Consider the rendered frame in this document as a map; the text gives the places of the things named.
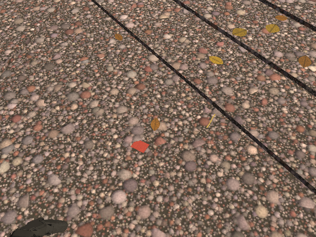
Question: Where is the robot left hand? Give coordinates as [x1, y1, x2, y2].
[10, 217, 68, 237]

